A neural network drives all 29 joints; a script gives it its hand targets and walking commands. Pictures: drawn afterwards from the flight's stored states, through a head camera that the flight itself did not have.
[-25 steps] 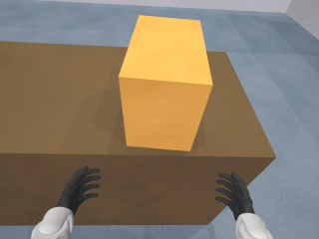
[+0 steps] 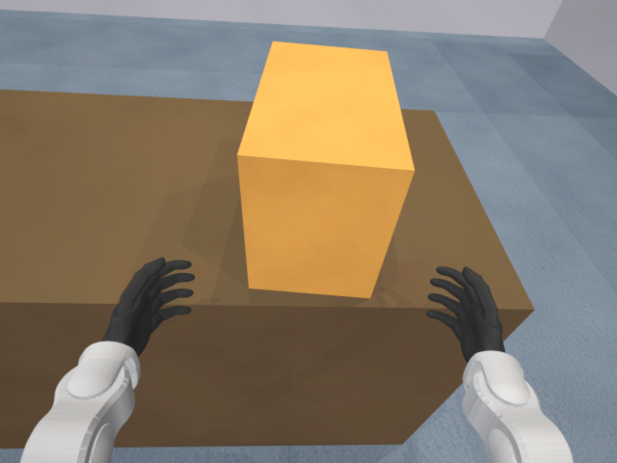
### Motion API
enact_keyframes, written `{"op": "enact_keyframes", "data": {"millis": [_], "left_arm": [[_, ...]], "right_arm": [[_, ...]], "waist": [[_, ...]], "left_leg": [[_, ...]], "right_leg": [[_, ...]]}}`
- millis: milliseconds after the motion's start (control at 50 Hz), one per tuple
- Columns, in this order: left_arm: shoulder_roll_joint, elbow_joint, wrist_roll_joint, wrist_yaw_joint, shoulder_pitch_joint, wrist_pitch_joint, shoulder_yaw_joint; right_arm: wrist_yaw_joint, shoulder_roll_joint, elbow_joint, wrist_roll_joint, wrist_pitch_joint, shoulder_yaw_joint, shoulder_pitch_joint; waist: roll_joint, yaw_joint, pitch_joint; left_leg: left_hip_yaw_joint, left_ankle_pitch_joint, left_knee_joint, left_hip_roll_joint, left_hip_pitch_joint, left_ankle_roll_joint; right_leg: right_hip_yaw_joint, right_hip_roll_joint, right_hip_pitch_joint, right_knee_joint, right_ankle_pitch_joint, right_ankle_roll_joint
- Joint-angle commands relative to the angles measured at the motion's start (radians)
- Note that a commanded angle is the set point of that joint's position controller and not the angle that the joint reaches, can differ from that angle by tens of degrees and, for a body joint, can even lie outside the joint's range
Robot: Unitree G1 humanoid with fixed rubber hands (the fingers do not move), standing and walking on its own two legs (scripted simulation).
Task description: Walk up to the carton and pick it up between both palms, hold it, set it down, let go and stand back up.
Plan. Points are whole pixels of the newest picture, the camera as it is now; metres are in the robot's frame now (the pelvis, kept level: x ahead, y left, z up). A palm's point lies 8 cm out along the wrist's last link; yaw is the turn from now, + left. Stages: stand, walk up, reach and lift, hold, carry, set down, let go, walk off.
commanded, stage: reach and lift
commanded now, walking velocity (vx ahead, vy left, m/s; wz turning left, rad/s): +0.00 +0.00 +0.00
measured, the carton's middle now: (320, 166) +0.51 +0.02 +0.12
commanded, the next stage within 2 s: none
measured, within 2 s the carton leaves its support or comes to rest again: neither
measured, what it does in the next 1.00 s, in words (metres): stands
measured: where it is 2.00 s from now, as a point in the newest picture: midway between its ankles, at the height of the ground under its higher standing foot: outside the picture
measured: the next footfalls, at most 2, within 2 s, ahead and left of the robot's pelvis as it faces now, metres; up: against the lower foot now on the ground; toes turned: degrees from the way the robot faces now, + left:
none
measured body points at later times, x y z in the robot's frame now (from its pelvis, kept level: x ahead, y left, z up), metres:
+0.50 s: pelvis +0.00 +0.00 +0.00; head +0.00 +0.02 +0.45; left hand +0.32 +0.22 +0.15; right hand +0.34 -0.18 +0.14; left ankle -0.01 +0.10 -0.75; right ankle +0.00 -0.14 -0.75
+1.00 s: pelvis +0.00 -0.01 +0.00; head +0.01 +0.01 +0.45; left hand +0.39 +0.22 +0.19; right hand +0.40 -0.19 +0.18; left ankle -0.01 +0.10 -0.75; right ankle +0.00 -0.14 -0.75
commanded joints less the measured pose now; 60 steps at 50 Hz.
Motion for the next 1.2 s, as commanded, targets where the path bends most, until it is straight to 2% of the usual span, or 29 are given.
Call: {"op": "enact_keyframes", "data": {"millis": [0,60,160,220,320,440,800,1180], "left_arm": [[0.097,-0.126,-0.003,0.003,-0.226,0.015,0.048],[0.099,-0.121,-0.01,0.018,-0.322,0.075,0.053],[0.102,-0.099,-0.001,0.018,-0.426,0.144,0.088],[0.1,-0.073,0.011,0.007,-0.489,0.182,0.109],[0.102,-0.028,0.024,-0.007,-0.611,0.225,0.131],[0.122,0.045,0.026,-0.013,-0.751,0.252,0.147],[0.223,0.305,0.009,-0.017,-1.097,0.241,0.164],[0.309,0.606,-0.026,-0.005,-1.421,0.174,0.129]], "right_arm": [[-0.009,-0.088,-0.11,-0.006,-0.004,-0.058,-0.207],[-0.015,-0.092,-0.086,-0.001,0.031,-0.074,-0.307],[-0.023,-0.118,-0.054,0.012,0.072,-0.099,-0.418],[-0.032,-0.126,-0.017,0.018,0.089,-0.108,-0.483],[-0.044,-0.138,0.039,0.032,0.105,-0.118,-0.596],[-0.057,-0.151,0.105,0.04,0.113,-0.128,-0.728],[-0.066,-0.17,0.304,0.035,0.134,-0.144,-1.069],[-0.047,-0.203,0.562,0.02,0.13,-0.161,-1.415]], "waist": [[0.066,-0.013,-0.065],[0.058,-0.019,-0.092],[0.053,-0.029,-0.179],[0.062,-0.034,-0.195],[0.077,-0.042,-0.214],[0.074,-0.05,-0.247],[0.066,-0.071,-0.376],[0.087,-0.095,-0.524]], "left_leg": [[0.003,0.228,-0.038,-0.003,0.027,-0.044],[0.001,0.204,-0.043,-0.001,0.028,-0.042],[-0.007,0.391,-0.016,-0.01,0.111,-0.052],[-0.011,0.444,-0.019,-0.016,0.136,-0.06],[-0.014,0.463,-0.033,-0.022,0.147,-0.07],[-0.013,0.439,-0.045,-0.024,0.144,-0.065],[-0.019,0.436,-0.038,-0.036,0.121,-0.036],[-0.038,0.537,-0.012,-0.051,0.12,-0.043]], "right_leg": [[-0.011,0.033,-0.039,-0.063,-0.056,-0.029],[-0.017,0.033,-0.035,-0.056,-0.067,-0.025],[-0.018,0.044,0.005,-0.055,0.028,-0.023],[-0.019,0.05,0.028,-0.065,0.065,-0.021],[-0.019,0.053,0.062,-0.078,0.097,-0.021],[-0.018,0.054,0.084,-0.08,0.11,-0.021],[-0.013,0.053,0.109,-0.054,0.197,-0.023],[-0.021,0.064,0.107,-0.038,0.334,-0.034]]}}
